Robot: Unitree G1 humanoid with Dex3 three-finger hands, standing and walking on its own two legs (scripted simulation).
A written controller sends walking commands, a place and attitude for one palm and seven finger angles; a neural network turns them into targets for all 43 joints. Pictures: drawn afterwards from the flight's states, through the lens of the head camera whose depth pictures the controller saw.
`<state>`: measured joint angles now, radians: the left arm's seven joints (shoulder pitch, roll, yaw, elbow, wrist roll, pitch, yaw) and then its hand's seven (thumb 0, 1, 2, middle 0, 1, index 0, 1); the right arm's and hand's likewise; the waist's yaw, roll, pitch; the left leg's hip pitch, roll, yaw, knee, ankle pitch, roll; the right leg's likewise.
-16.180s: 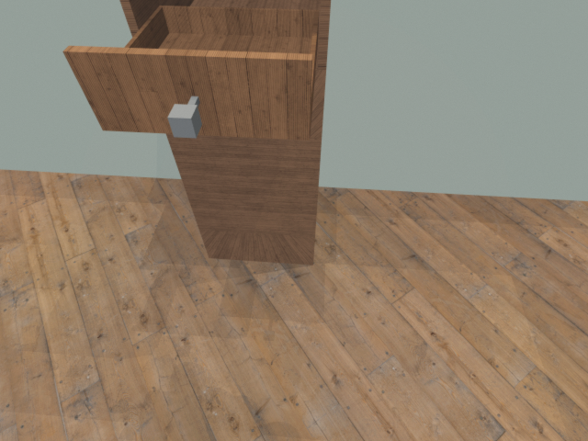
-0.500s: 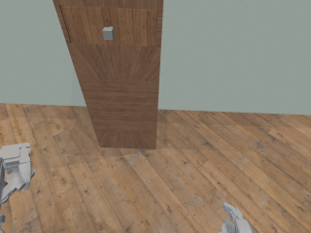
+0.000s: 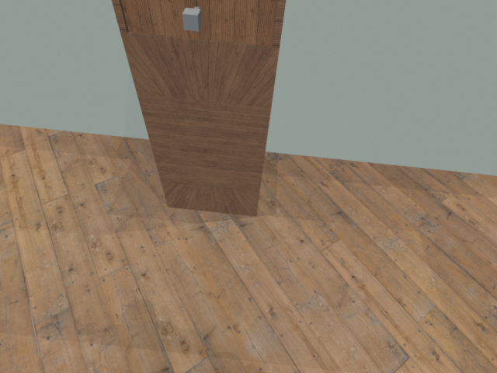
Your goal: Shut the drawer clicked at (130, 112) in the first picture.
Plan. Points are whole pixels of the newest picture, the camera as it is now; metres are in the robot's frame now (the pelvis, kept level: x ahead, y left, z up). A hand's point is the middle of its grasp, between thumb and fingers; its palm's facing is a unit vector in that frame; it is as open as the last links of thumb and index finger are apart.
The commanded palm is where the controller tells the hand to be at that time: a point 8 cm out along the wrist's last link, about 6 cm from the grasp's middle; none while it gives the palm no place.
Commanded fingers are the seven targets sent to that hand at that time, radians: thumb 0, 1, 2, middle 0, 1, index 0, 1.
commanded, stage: let the arm hang, fingers relaxed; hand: left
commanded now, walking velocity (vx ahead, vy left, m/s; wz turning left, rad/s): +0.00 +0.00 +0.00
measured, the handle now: (193, 16) +0.85 +0.18 +0.15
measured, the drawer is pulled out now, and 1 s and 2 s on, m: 0.00 0.00 0.00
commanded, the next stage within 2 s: look to check the result in 0.70 s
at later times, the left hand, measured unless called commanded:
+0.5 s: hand out of the picture +0.01 +0.18 -0.16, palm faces +0.02 -0.97 -0.23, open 7.3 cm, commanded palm none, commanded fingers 0.00 0.90 0.90 -0.20 -0.30 -0.20 -0.30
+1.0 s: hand out of the picture +0.02 +0.17 -0.16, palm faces +0.02 -0.97 -0.23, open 7.4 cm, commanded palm none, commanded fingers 0.00 0.90 0.90 -0.20 -0.30 -0.20 -0.30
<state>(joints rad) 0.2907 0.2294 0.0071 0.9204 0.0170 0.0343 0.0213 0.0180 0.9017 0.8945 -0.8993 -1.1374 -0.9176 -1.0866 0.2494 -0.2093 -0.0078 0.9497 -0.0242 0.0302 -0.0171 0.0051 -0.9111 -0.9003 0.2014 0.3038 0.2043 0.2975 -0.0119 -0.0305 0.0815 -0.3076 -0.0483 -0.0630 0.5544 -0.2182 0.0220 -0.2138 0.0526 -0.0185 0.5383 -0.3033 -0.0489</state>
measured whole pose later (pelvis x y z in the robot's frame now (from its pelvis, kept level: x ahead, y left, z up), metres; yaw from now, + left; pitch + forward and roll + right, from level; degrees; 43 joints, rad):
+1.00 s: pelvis +0.01 -0.01 +0.01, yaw -1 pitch -2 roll +0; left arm 0.24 0.16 0.02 1.16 0.00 -0.01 0.03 0.01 0.91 0.90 -0.20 -0.30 -0.20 -0.29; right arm 0.26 -0.16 0.00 1.13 -0.02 0.01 -0.05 0.00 -0.91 -0.90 0.20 0.30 0.20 0.30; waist -0.01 0.02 0.07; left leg -0.19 -0.03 -0.06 0.40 -0.17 0.01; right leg -0.11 0.07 0.00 0.39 -0.24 -0.06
